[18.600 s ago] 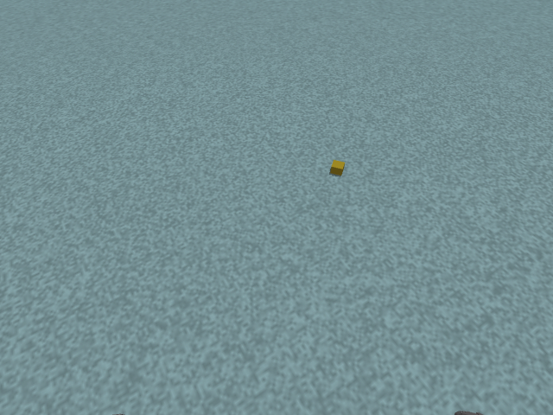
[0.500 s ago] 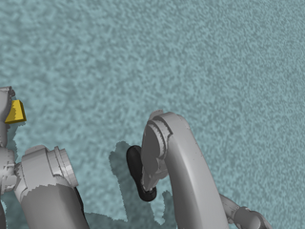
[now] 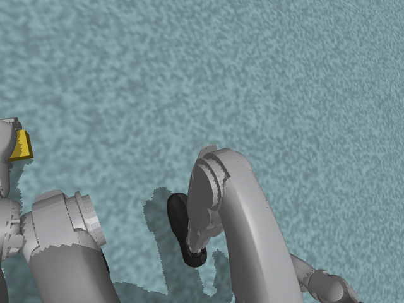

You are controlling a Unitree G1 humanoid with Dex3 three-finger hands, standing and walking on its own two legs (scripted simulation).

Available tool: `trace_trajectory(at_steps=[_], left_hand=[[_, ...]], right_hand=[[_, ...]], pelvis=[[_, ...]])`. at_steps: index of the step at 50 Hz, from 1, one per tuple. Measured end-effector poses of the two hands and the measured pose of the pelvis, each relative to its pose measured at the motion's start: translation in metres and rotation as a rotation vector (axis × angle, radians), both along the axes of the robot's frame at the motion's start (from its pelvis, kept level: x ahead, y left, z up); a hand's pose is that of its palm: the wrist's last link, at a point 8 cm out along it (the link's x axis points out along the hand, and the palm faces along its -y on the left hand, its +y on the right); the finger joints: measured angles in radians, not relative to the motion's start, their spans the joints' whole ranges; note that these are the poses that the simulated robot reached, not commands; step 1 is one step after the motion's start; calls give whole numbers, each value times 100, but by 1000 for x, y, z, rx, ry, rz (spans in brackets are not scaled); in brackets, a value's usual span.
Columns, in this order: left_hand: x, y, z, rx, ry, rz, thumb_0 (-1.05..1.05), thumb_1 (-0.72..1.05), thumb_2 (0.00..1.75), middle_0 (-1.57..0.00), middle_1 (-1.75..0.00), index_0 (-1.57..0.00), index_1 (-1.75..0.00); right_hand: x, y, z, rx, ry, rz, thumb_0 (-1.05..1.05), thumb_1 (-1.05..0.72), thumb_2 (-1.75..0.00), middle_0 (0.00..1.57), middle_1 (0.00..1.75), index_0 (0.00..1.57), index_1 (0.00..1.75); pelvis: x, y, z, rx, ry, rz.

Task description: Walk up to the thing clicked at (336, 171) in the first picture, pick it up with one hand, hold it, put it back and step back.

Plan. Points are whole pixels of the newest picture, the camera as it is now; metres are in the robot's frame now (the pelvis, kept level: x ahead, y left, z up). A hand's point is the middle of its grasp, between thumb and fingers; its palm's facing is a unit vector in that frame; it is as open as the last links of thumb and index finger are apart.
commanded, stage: close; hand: left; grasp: from above
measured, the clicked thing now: (12, 146) +0.43 +0.26 -0.29
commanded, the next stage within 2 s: settle in 0.24 s
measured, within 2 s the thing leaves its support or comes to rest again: leaves its support in 0.66 s
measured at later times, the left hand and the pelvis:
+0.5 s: hand (0, 156) +0.40 +0.27 -0.25, palm faces -0.44 -0.08 -0.89, open 8.2 cm; pelvis +0.00 +0.00 +0.00, yaw +0 degrees
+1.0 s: hand out of the picture +0.41 +0.27 -0.18, palm faces -0.39 -0.07 -0.92, open 8.1 cm; pelvis +0.01 +0.00 +0.01, yaw +4 degrees
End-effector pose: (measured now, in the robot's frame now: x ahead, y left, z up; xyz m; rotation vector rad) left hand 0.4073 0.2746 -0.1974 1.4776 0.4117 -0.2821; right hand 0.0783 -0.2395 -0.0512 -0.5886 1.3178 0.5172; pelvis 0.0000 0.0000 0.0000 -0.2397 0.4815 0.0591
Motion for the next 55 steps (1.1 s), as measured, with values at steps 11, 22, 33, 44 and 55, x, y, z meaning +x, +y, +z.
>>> trace_trajectory(at_steps=[11, 22, 33, 44, 55], left_hand=[[2, 0, -2, -9, 24, 20, 1, 33, 30, -85, -24, -79, -27], [-1, -3, 0, -13, 17, -9, 2, 34, 27, -89, -23, -81, -25], [0, -3, 6, -5, -7, 1, 4, 35, 23, -95, -32, -82, -29], [11, -3, 47, -7, -94, 59, 5, 36, 23, -101, -36, -82, -29], [-3, -7, 97, 40, 7, 92, 6, 39, 16, -101, -31, -85, -26]], right_hand=[[-3, -3, 0, -7, 8, -11, 1, -91, -90, 20, 30, 20, 30], [-8, -1, 0, -9, 22, -14, 1, -91, -90, 20, 30, 20, 30], [-5, -2, -1, -2, 10, -31, 1, -92, -90, 20, 30, 20, 30], [-2, -10, -8, 17, -19, -170, 1, -92, -90, 20, 30, 20, 30], [14, -27, -27, 12, -84, -321, 1, -91, -90, 20, 30, 20, 30]], pelvis=[[0, 0, -1, 3, 0, 0], [0, 0, 1, 1, 0, -3], [0, -1, 2, 6, 10, -1], [6, 0, 6, 31, 64, 9], [3, -5, 17, 102, 96, 35]])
